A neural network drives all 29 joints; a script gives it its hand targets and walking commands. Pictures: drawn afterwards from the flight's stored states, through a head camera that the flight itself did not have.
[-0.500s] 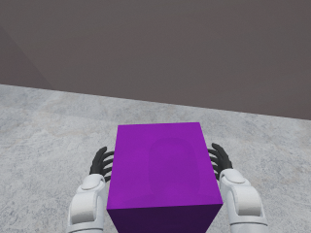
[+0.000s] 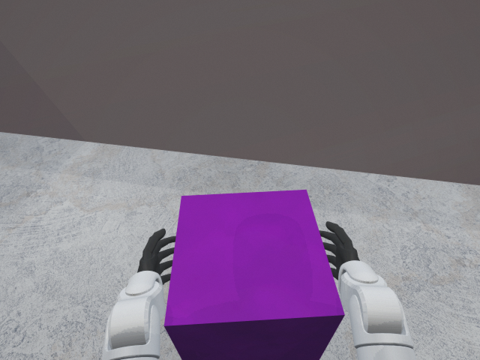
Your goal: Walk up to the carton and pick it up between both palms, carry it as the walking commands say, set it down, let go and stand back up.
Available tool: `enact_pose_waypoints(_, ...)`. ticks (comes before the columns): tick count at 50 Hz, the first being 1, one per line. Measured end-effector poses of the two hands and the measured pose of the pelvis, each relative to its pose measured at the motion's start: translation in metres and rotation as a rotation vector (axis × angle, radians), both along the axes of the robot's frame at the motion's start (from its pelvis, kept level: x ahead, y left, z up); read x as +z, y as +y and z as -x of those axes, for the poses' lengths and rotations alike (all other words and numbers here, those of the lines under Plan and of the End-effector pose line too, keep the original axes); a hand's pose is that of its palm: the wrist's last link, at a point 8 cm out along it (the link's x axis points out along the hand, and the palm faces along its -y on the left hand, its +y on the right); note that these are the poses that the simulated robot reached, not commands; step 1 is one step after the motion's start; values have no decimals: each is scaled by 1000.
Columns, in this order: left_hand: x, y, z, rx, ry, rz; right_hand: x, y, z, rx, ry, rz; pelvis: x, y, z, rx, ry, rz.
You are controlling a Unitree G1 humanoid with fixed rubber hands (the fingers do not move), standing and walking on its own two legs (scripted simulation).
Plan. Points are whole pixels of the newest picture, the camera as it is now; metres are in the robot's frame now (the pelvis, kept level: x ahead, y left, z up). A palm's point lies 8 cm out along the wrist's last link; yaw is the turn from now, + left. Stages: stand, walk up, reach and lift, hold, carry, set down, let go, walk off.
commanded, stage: carry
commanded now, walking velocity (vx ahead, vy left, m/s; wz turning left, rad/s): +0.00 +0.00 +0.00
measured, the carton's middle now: (248, 288) +0.28 +0.00 -0.04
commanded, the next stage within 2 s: hold in 0.50 s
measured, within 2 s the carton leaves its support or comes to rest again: neither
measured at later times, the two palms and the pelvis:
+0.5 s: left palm (151, 278) +0.27 +0.16 +0.05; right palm (346, 267) +0.27 -0.16 +0.04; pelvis +0.00 +0.00 +0.00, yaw +0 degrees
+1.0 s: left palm (129, 292) +0.24 +0.19 +0.05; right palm (329, 286) +0.24 -0.13 +0.03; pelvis +0.00 +0.02 +0.01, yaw -11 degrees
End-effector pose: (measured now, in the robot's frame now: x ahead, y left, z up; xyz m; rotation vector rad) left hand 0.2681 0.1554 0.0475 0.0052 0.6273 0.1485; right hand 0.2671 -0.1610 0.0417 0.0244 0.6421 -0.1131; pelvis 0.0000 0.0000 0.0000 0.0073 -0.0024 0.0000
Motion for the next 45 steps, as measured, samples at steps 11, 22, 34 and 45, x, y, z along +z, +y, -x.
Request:
enact_pose_waypoints(11,-1,-4,0,-2,-3,4,1,-4,0,2,-4,11,-1,-4,-1,2,-2,1)
enact_pose_waypoints(22,-2,-1,2,-2,0,8,2,-1,1,2,-1,15,0,-2,-2,1,2,5)
enact_pose_waypoints(34,-17,8,16,-68,43,-41,-9,8,22,-17,41,38,5,-2,-5,-149,-71,-21)
enact_pose_waypoints(45,-13,11,16,-71,31,-24,-13,12,33,-32,32,51,6,10,1,-210,-55,-21)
